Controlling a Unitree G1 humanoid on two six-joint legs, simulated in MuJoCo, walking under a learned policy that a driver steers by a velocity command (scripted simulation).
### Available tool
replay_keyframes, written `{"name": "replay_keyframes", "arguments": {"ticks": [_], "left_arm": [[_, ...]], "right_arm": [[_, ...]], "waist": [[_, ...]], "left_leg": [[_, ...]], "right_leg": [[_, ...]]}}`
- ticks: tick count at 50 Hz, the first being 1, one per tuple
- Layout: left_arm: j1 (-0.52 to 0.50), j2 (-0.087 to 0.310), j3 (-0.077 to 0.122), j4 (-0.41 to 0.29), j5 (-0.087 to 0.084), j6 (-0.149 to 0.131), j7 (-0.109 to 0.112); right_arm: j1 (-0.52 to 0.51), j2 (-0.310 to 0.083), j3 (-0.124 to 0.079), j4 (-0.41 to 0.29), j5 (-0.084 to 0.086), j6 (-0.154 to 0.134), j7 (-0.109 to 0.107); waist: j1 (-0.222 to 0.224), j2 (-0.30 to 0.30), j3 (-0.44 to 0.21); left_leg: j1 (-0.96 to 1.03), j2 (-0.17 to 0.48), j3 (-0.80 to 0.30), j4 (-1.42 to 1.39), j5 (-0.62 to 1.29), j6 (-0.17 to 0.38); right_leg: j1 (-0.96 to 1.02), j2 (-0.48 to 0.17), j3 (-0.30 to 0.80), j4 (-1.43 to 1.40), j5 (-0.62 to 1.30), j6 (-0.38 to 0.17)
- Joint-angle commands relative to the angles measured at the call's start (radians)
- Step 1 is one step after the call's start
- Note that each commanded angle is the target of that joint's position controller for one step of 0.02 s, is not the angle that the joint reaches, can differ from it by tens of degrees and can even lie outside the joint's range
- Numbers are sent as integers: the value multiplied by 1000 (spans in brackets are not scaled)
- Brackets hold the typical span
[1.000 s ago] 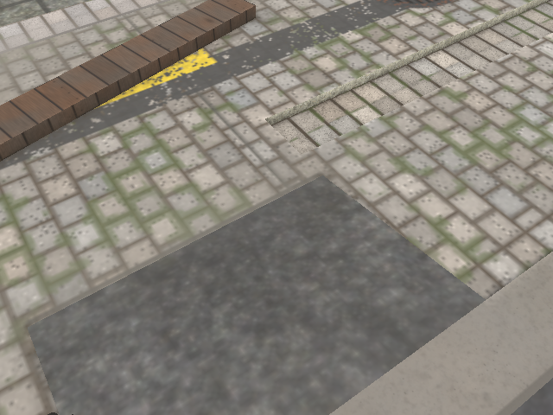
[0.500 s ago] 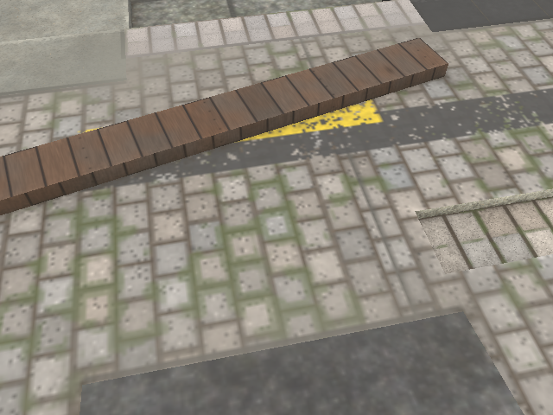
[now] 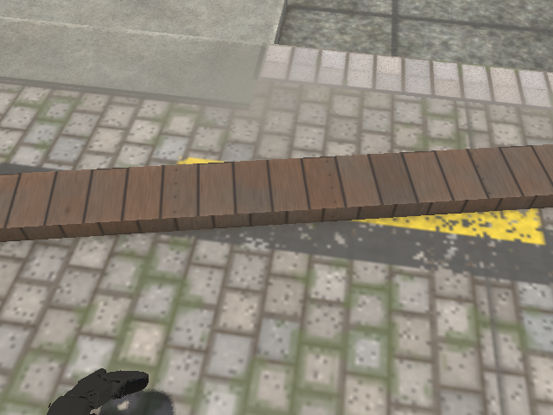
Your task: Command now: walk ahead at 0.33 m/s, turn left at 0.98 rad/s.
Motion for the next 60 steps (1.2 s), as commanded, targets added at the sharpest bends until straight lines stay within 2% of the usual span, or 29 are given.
{"name": "replay_keyframes", "arguments": {"ticks": [1,2,3,4,5,6,7,8,10,13,17,21,23,24,25,26,27,28,30,33,37,42,43,44,45,46,48,50,60], "left_arm": [[312,107,40,58,9,-28,21],[375,159,52,81,24,-37,20],[477,176,51,64,45,-37,1],[470,187,68,59,28,-27,-15],[349,161,72,19,11,-19,-7],[262,107,55,-8,9,-5,11],[222,72,40,-7,5,16,27],[238,108,47,7,12,21,34],[281,137,60,56,8,27,30],[255,139,65,56,12,32,13],[200,150,73,40,9,57,-1],[257,191,97,40,12,95,0],[331,184,103,52,21,124,5],[322,134,94,14,7,139,5],[189,146,91,-62,13,153,16],[183,144,94,-53,9,164,8],[220,105,79,-60,-1,163,9],[222,119,81,-49,-5,153,12],[232,134,86,-23,12,141,11],[195,109,73,-37,-4,141,5],[128,95,55,-65,-13,131,9],[230,102,53,-43,-30,111,38],[248,141,65,-32,-18,105,50],[237,210,76,-45,-2,108,55],[139,264,79,-91,7,114,47],[155,208,73,-82,4,114,41],[115,139,54,-81,1,111,28],[102,122,50,-93,-1,109,33],[298,149,81,-33,10,100,25]], "right_arm": [[-110,-139,-40,-86,-8,5,-28],[-63,-83,-30,-99,8,15,-37],[50,-25,-13,-142,50,26,-57],[130,-45,-5,-157,25,30,-62],[59,-67,-3,-161,-7,40,-54],[-47,-83,-7,-183,-40,55,-36],[-132,-120,-20,-197,-55,73,-6],[-146,-106,-16,-230,-51,92,16],[-203,-65,1,-274,-44,118,28],[-199,-41,15,-287,-34,118,22],[-268,-35,33,-312,-27,124,27],[-343,-62,30,-354,-19,113,39],[-285,-71,20,-338,-13,91,38],[-241,-183,-14,-340,-15,83,26],[-197,-285,-42,-350,-30,79,17],[-162,-217,-23,-316,-28,73,6],[-221,-208,-24,-327,-28,77,-7],[-288,-177,-22,-336,-25,81,-11],[-342,-129,-13,-348,-21,81,-8],[-259,-140,-30,-317,-16,78,1],[-203,-155,-47,-298,-24,83,9],[-273,-155,-52,-304,-29,85,8],[-264,-115,-41,-303,-16,81,0],[-178,-18,-19,-297,-5,77,-10],[-189,-99,-39,-317,-31,75,-14],[-240,-185,-62,-318,-60,78,-6],[-204,-154,-59,-280,-52,94,14],[-161,-144,-54,-259,-36,112,31],[-367,-48,-6,-363,-30,129,41]], "waist": [[188,-11,-135],[175,-84,-181],[145,-94,-343],[123,-127,-505],[115,-76,-478],[105,-27,-383],[103,35,-274],[103,-67,-216],[98,-66,-160],[67,-65,-216],[67,-135,-208],[134,-196,-170],[132,-94,-144],[98,213,-87],[50,322,-17],[75,187,-17],[113,231,-59],[138,200,-39],[151,184,-95],[121,101,-138],[75,126,-155],[139,145,-165],[134,85,-158],[94,-125,-167],[84,-188,-87],[92,-125,-65],[74,-102,-43],[68,-120,-82],[167,-121,-106]], "left_leg": [[-279,19,-53,345,276,-71],[-406,-18,25,592,-337,-92],[-581,-10,101,884,-589,-107],[-664,75,86,1047,-428,-118],[-727,119,118,1073,-261,-127],[-714,167,138,989,-159,-141],[-631,196,144,900,-121,-143],[-596,204,138,867,-106,-153],[-552,215,127,770,-59,-145],[-511,193,137,642,3,-135],[-397,206,204,351,48,-131],[-263,202,284,67,-83,-115],[-116,172,256,-159,-49,-86],[-78,363,-133,-425,-97,7],[-176,548,-479,-519,68,127],[-186,502,-333,-424,341,152],[-230,470,-297,-436,276,167],[-258,397,-231,-458,169,129],[-246,330,-165,-406,362,122],[-167,317,-188,-359,470,131],[-131,293,-282,-338,429,130],[-251,214,-378,-249,326,36],[-368,146,-326,-159,125,-23],[-534,32,-116,138,-174,-83],[-653,-31,78,282,-263,-107],[-601,86,82,384,-183,-125],[-614,96,105,572,-79,-141],[-614,115,137,713,-38,-160],[-679,215,207,495,-75,-181]], "right_leg": [[588,31,-27,-231,291,3],[745,-159,88,-128,661,-34],[956,-478,273,146,1213,-136],[1022,-584,419,192,1071,-277],[888,-559,429,75,579,-335],[679,-490,377,-45,174,-322],[494,-376,231,-119,34,-266],[377,-390,213,-134,107,-296],[254,-330,107,-157,185,-292],[262,-301,17,-156,220,-293],[246,-267,-121,-172,24,-238],[265,-295,-176,-145,-320,-180],[180,-277,-224,-12,-505,-96],[-31,-135,-323,217,-701,6],[-194,-8,-190,439,-899,40],[-148,-43,-65,567,-848,32],[-126,-28,-50,579,-797,26],[-96,-47,-37,557,-687,21],[-28,-27,-59,576,-629,21],[-2,-6,-37,470,-641,28],[66,45,-6,288,-635,14],[372,68,-9,-124,-489,-5],[501,-16,23,-215,-451,-7],[632,-277,202,-241,-480,-51],[468,-437,385,-272,-392,-146],[395,-415,307,-253,-318,-191],[387,-263,90,-205,-176,-169],[410,-229,-18,-166,-19,-175],[582,-326,-107,-115,159,-250]]}}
